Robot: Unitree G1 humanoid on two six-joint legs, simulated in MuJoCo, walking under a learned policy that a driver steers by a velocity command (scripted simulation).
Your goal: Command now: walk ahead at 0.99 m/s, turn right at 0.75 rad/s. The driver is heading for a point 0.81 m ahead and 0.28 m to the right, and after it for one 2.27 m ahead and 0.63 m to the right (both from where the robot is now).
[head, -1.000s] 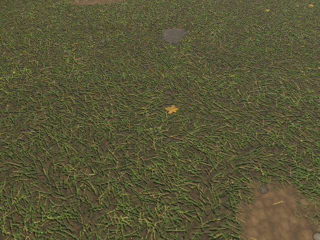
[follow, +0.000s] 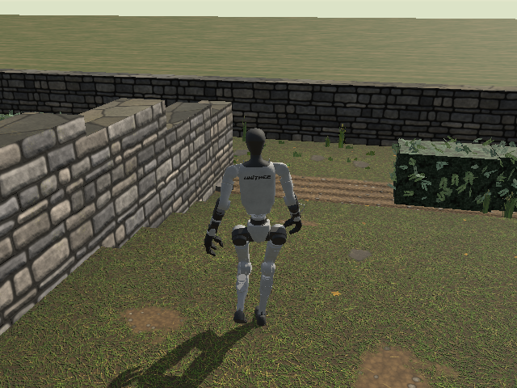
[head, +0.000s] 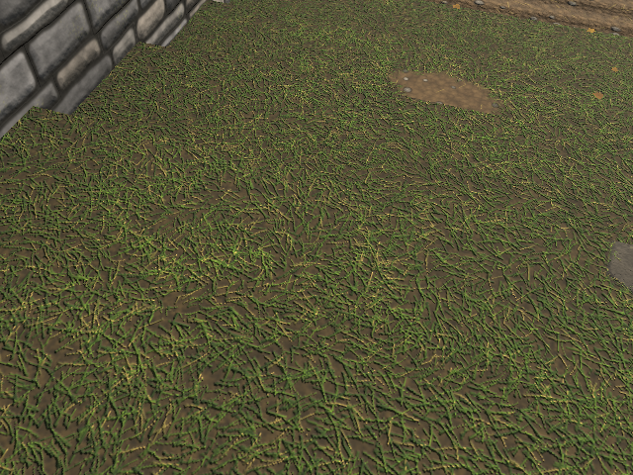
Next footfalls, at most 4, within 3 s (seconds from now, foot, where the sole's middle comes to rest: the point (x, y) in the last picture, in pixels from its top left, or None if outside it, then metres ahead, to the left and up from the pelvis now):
0.28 left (251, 463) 0.50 0.17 -0.75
0.68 right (394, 386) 0.69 -0.12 -0.75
1.02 left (415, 297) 1.06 -0.21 -0.92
1.36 right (496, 304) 1.06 -0.44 -0.92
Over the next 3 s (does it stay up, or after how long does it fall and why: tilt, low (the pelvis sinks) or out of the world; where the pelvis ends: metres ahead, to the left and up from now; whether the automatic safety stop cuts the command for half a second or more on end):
stays up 1.16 -0.27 -0.13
